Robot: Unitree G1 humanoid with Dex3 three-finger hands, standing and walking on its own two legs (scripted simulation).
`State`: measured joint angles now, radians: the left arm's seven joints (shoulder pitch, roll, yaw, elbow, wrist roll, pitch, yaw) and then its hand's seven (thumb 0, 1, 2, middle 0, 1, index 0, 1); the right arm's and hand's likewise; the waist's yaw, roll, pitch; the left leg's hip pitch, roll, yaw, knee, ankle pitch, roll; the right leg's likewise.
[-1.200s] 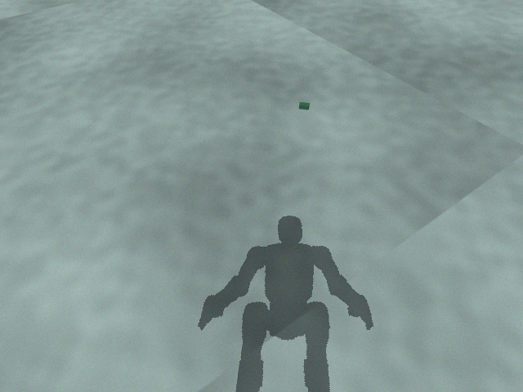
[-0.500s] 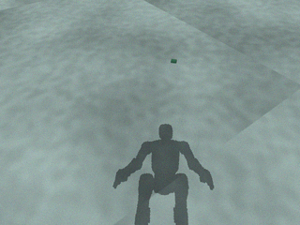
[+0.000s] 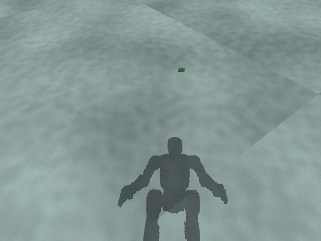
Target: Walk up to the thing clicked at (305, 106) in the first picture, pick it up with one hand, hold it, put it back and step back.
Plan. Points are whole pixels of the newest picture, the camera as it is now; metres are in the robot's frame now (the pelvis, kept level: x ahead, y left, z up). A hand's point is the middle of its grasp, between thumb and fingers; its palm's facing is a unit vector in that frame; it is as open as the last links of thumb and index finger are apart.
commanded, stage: walk up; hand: left
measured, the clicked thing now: (181, 70) +1.85 -0.14 -0.77
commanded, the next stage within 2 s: none
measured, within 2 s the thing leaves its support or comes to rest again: neither
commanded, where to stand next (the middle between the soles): +1.43 -0.30 m, yaw -12 degrees
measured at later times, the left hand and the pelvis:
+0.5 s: hand (111, 218) +0.21 +0.18 -0.15, palm faces -0.10 -0.93 -0.35, open 7.4 cm; pelvis +0.17 -0.09 -0.01, yaw -7 degrees
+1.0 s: hand (141, 112) +0.62 +0.12 -0.13, palm faces -0.28 -0.87 -0.41, open 7.4 cm; pelvis +0.44 -0.13 -0.02, yaw -12 degrees
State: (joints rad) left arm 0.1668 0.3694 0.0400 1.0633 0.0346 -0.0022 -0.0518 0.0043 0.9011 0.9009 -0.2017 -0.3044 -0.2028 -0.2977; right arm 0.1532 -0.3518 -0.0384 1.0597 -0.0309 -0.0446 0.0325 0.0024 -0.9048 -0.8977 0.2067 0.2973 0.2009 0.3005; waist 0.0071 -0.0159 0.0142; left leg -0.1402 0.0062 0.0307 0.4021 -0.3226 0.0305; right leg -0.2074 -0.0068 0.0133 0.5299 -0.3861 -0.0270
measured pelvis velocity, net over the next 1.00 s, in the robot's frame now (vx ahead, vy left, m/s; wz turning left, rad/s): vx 0.44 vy -0.13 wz -0.21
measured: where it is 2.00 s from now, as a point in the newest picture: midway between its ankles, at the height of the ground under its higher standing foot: (198, 143)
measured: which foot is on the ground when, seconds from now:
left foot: down 0.00-0.24, up 0.26-0.60, down 0.62-1.00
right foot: up 0.00-0.22, down 0.24-0.64, up 0.66-1.00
